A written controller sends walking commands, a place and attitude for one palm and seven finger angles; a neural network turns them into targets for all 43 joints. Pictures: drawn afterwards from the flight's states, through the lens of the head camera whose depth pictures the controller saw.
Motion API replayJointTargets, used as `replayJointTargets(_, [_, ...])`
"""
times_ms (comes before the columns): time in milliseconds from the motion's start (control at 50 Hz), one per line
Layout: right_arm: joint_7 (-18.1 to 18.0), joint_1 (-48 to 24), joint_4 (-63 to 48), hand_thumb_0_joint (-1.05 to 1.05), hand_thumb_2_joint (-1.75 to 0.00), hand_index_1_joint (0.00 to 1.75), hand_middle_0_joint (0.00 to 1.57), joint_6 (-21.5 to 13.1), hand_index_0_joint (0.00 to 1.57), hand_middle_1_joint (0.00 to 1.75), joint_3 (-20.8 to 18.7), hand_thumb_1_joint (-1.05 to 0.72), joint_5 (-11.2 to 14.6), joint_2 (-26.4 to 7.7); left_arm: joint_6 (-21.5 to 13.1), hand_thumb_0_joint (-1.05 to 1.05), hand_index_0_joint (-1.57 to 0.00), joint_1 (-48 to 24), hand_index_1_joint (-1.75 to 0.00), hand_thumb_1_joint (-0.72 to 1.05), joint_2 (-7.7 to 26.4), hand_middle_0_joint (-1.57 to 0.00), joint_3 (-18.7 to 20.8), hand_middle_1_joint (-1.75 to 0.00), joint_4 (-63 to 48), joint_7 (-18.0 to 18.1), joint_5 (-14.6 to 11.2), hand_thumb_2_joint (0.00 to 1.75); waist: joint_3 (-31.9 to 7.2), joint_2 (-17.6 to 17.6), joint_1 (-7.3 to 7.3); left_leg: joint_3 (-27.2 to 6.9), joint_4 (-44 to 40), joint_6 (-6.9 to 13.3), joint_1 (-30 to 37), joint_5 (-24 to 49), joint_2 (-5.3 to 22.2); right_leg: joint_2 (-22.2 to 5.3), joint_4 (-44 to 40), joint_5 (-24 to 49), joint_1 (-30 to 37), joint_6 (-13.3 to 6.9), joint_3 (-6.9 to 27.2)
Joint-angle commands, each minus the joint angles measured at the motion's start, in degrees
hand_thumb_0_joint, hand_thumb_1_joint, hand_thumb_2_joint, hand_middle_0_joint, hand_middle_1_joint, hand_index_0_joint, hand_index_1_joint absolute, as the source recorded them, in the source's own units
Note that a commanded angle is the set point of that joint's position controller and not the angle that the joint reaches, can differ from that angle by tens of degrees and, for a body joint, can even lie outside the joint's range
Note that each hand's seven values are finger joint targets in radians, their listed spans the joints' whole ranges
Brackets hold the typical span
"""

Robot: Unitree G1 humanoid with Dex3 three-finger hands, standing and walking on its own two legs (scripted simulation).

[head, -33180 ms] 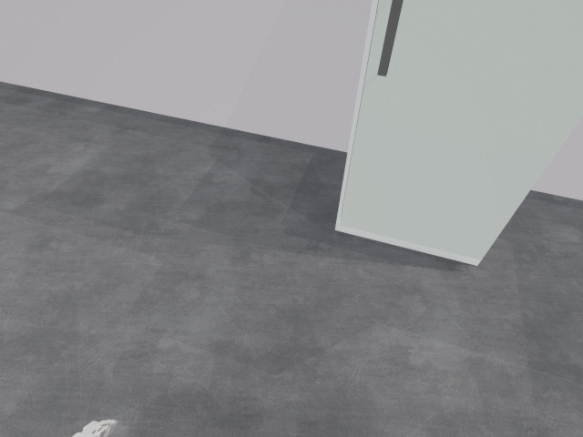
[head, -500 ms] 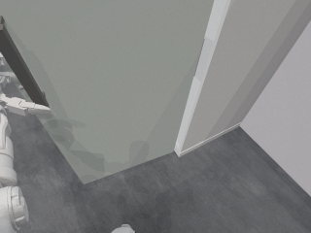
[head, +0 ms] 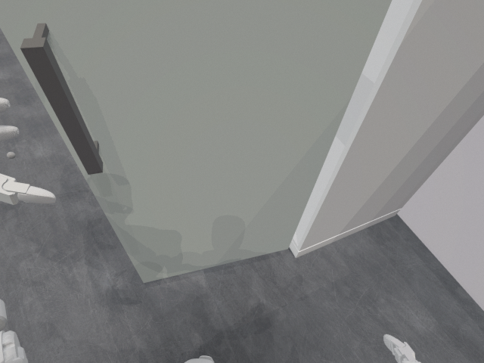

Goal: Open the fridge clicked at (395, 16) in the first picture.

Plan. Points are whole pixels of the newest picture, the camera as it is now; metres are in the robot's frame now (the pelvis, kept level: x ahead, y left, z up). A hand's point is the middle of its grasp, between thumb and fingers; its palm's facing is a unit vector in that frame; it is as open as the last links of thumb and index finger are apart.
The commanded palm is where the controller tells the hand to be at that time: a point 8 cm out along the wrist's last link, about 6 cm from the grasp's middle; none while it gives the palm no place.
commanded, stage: slip the hand off the handle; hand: left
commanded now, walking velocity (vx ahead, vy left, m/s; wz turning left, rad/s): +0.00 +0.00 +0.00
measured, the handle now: (72, 108) +0.43 +0.32 +0.17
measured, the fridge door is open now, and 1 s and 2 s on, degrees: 81 81 81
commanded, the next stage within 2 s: draw the hand back to the body in 1.16 s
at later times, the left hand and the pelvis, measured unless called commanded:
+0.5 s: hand (3, 181) +0.30 +0.36 +0.15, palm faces +0.42 -0.87 -0.26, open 14.7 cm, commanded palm +0.25 +0.39 +0.16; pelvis +0.00 +0.00 +0.00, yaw +0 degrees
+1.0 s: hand out of the picture +0.22 +0.33 +0.15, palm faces +0.46 -0.84 -0.29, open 14.7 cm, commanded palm +0.18 +0.37 +0.16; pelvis -0.01 -0.03 +0.00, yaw +1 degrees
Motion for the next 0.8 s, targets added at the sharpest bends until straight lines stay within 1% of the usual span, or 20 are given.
replayJointTargets(0, [-1.4,0.8,-6.0,0.00,-0.90,0.30,0.20,-2.6,0.20,0.30,-3.1,-0.90,0.2,-8.7,-3.8,0.00,-0.25,-22.3,-1.15,-0.55,17.3,-0.25,0.7,-1.15,-15.7,-1.2,-1.4,0.20,-15.9,10.9,-2.63,-7.8,-6.0,-2.2,26.2,12.3,2.9,0.8,-4.9,8.6,-10.2,-0.8,1.2])
replayJointTargets(20, [-1.3,0.9,-5.7,0.00,-0.90,0.30,0.20,-2.6,0.20,0.30,-3.3,-0.90,0.0,-9.0,-3.5,0.00,-0.25,-21.6,-1.15,-0.55,19.3,-0.25,2.5,-1.15,-15.9,-1.0,-1.2,0.20,-17.3,11.9,-1.82,-8.6,-6.2,-2.7,27.4,13.2,3.2,0.7,-4.8,8.5,-10.2,-0.9,1.1])
replayJointTargets(40, [-1.2,0.6,-6.0,0.00,-0.90,0.30,0.20,-2.7,0.20,0.30,-3.1,-0.90,0.1,-8.6,-3.2,0.00,-0.25,-21.4,-1.15,-0.55,16.4,-0.25,0.0,-1.15,-16.6,-1.1,-1.1,0.20,-17.2,12.5,-2.12,-9.1,-6.4,-3.0,28.3,13.1,3.3,0.6,-4.6,8.2,-11.0,-0.9,0.9])
replayJointTargets(60, [-1.2,0.8,-5.7,0.00,-0.90,0.30,0.20,-2.7,0.20,0.30,-3.3,-0.90,0.0,-8.7,-3.0,0.00,-0.25,-20.2,-1.15,-0.55,18.0,-0.25,2.0,-1.15,-16.5,-0.8,-1.2,0.20,-17.7,12.0,-1.59,-9.7,-6.6,-3.4,28.7,13.6,3.4,0.6,-4.5,8.1,-10.8,-1.0,0.8])
replayJointTargets(80, [-1.2,0.6,-5.8,0.00,-0.90,0.30,0.20,-2.7,0.20,0.30,-3.1,-0.90,-0.1,-8.8,-2.6,0.00,-0.25,-19.4,-1.15,-0.55,17.8,-0.25,1.6,-1.15,-15.6,-0.8,-1.2,0.20,-17.0,12.0,-1.55,-9.6,-6.9,-3.4,27.9,12.3,3.4,0.5,-4.6,7.6,-11.0,-0.9,0.8])
replayJointTargets(100, [-1.3,1.0,-5.9,0.00,-0.90,0.30,0.20,-2.8,0.20,0.30,-3.0,-0.90,-0.1,-8.8,-2.5,0.00,-0.25,-17.7,-1.15,-0.55,20.3,-0.25,4.5,-1.15,-14.4,-0.6,-1.5,0.20,-16.1,10.0,-0.88,-9.4,-6.9,-3.4,25.9,12.9,3.1,0.8,-4.8,8.2,-9.4,-1.1,0.6])
replayJointTargets(120, [-1.2,0.8,-5.7,0.00,-0.90,0.30,0.20,-2.6,0.20,0.30,-3.0,-0.90,-0.1,-9.0,-2.3,0.00,-0.25,-17.0,-1.15,-0.55,21.2,-0.25,5.4,-1.15,-13.5,-0.7,-1.3,0.20,-16.2,9.5,-0.63,-9.0,-7.0,-3.4,25.4,13.3,3.2,0.7,-4.8,8.3,-8.9,-1.0,0.6])
replayJointTargets(160, [-0.9,0.5,-6.5,0.00,-0.90,0.30,0.20,-2.3,0.20,0.30,-2.9,-0.90,-0.2,-8.7,-2.0,0.00,-0.25,-15.9,-1.15,-0.55,20.9,-0.25,5.6,-1.15,-14.1,-0.9,-1.6,0.20,-16.9,9.2,-0.15,-9.0,-7.1,-3.5,25.2,14.0,3.1,0.7,-4.7,8.6,-8.1,-1.0,0.5])
replayJointTargets(200, [-0.9,0.6,-7.1,0.00,-0.90,0.30,0.20,-2.3,0.20,0.30,-2.8,-0.90,-0.2,-8.6,-2.1,0.00,-0.25,-14.8,-1.15,-0.55,22.9,-0.25,7.7,-1.15,-13.7,-1.2,-1.8,0.20,-16.7,9.3,0.62,-8.5,-6.9,-3.6,24.0,14.8,2.9,0.9,-4.8,8.9,-7.0,-1.1,0.5])
replayJointTargets(240, [-0.3,-0.1,-8.0,0.00,-0.90,0.30,0.20,-2.4,0.20,0.30,-2.7,-0.90,0.0,-8.0,-2.0,0.00,-0.25,-12.6,-1.15,-0.55,17.5,-0.25,3.8,-1.15,-15.5,-1.8,-2.1,0.20,-16.9,10.4,0.39,-8.9,-7.1,-3.7,25.6,15.1,3.2,0.9,-4.6,8.5,-7.9,-0.9,0.3])
replayJointTargets(280, [0.1,-0.4,-8.7,0.00,-0.90,0.30,0.20,-2.7,0.20,0.30,-3.0,-0.90,-0.1,-8.0,-2.3,0.00,-0.25,-9.4,-1.15,-0.55,15.7,-0.25,2.9,-1.15,-19.7,-1.9,-2.5,0.20,-18.4,11.6,0.76,-10.0,-7.3,-4.1,27.9,16.3,3.6,1.0,-4.4,8.2,-8.4,-0.9,0.3])
replayJointTargets(300, [0.2,-0.4,-9.3,0.00,-0.90,0.30,0.20,-2.9,0.20,0.30,-3.0,-0.90,0.0,-7.8,-2.4,0.00,-0.25,-6.6,-1.15,-0.55,14.3,-0.25,2.5,-1.15,-20.6,-1.9,-3.1,0.20,-18.4,9.6,0.88,-9.7,-7.1,-3.8,27.3,16.6,3.4,1.2,-4.6,8.6,-7.3,-0.8,0.2])
replayJointTargets(380, [0.3,-1.8,-9.1,0.00,-0.90,0.30,0.20,-2.8,0.20,0.30,-2.9,-0.90,0.4,-8.0,-1.2,0.00,-0.25,-0.8,-1.15,-0.55,15.4,-0.25,6.0,-1.15,-22.5,-1.9,-5.0,0.20,-14.3,5.0,1.35,-8.7,-8.5,-2.9,22.7,11.0,3.0,1.0,-5.4,7.9,-5.7,-0.6,0.4])
replayJointTargets(420, [-0.1,-3.1,-9.1,0.00,-0.90,0.30,0.20,-3.3,0.20,0.30,-2.5,-0.90,0.6,-7.6,-1.1,0.00,-0.25,-3.4,-1.15,-0.55,15.6,-0.25,6.5,-1.15,-25.3,-1.2,-5.7,0.20,-13.0,6.7,1.38,-8.1,-9.2,-2.6,21.3,7.2,2.5,0.8,-5.8,6.8,-5.1,-0.7,0.7])
replayJointTargets(460, [-0.4,-3.3,-8.6,0.00,-0.90,0.30,0.20,-3.6,0.20,0.30,-2.5,-0.90,0.5,-7.4,-1.1,0.00,-0.25,-2.9,-1.15,-0.55,16.0,-0.25,7.6,-1.15,-25.8,-0.4,-5.5,0.20,-11.9,6.4,1.21,-8.1,-9.6,-2.4,20.9,5.2,2.4,0.8,-6.0,6.1,-5.4,-0.7,0.8])
replayJointTargets(480, [-0.4,-3.6,-8.8,0.00,-0.90,0.30,0.20,-3.8,0.20,0.30,-2.5,-0.90,0.4,-7.2,-1.1,0.00,-0.25,-0.4,-1.15,-0.55,16.7,-0.25,8.6,-1.15,-26.6,0.1,-5.2,0.20,-12.1,7.3,1.91,-8.0,-9.9,-2.4,20.8,4.3,2.2,0.8,-6.0,5.4,-5.0,-0.7,0.9])
replayJointTargets(520, [-0.6,-4.5,-8.7,0.00,-0.90,0.30,0.20,-4.3,0.20,0.30,-2.0,-0.90,0.3,-6.8,-1.7,0.00,-0.25,-0.9,-1.15,-0.55,15.9,-0.25,6.7,-1.15,-29.2,0.5,-4.3,0.20,-12.0,10.2,1.43,-7.4,-9.8,-2.2,20.7,2.9,1.9,0.6,-6.1,4.8,-5.1,-0.8,1.4])
replayJointTargets(620, [-1.7,-5.9,-7.9,0.00,-0.90,0.30,0.20,-5.8,0.20,0.30,-1.5,-0.90,0.5,-6.6,-2.2,0.00,-0.25,-1.8,-1.15,-0.55,12.8,-0.25,3.2,-1.15,-29.9,-0.2,-4.9,0.20,-8.8,9.8,0.10,-7.6,-10.6,-1.7,19.0,-5.2,1.6,0.3,-7.2,1.3,-5.9,-0.6,2.0])
replayJointTargets(680, [-2.1,-6.4,-7.7,0.00,-0.90,0.30,0.20,-6.7,0.20,0.30,-1.3,-0.90,0.7,-6.5,-1.7,0.00,-0.25,0.3,-1.15,-0.55,11.5,-0.25,2.3,-1.15,-29.5,-0.9,-5.6,0.20,-8.7,8.6,0.43,-7.5,-11.0,-1.6,18.9,-6.8,1.4,0.0,-7.8,0.5,-5.3,-0.5,2.1])
replayJointTargets(780, [-2.2,-7.3,-7.9,0.00,-0.90,0.30,0.20,-7.3,0.20,0.30,-1.0,-0.90,1.0,-6.4,0.2,0.00,-0.25,5.2,-1.15,-0.55,13.4,-0.25,5.1,-1.15,-28.5,-1.2,-6.8,0.20,-6.9,4.9,1.69,-5.7,-10.2,-1.3,15.6,-5.4,0.9,-0.6,-9.3,-0.1,-3.2,0.1,3.1])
